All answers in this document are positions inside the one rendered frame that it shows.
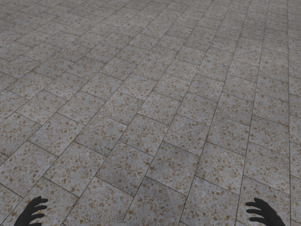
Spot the robot right hand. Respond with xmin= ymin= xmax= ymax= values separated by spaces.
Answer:
xmin=246 ymin=198 xmax=286 ymax=226

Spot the robot left hand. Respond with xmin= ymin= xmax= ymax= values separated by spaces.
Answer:
xmin=14 ymin=196 xmax=48 ymax=226

